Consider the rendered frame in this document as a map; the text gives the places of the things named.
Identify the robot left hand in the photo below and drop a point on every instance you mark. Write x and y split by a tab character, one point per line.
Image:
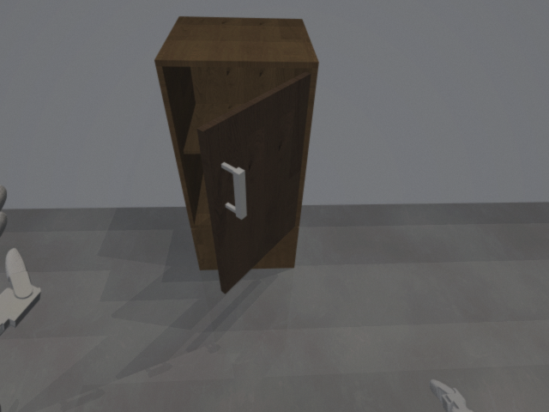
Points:
17	301

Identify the robot right hand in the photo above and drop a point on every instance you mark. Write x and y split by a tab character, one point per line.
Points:
452	400

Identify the cupboard door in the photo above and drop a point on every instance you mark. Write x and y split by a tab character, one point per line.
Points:
265	137

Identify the handle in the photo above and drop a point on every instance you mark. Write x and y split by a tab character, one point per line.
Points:
239	191

